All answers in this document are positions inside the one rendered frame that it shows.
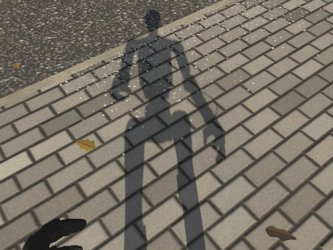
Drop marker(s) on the left robot hand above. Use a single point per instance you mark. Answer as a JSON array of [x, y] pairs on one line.
[[53, 231]]

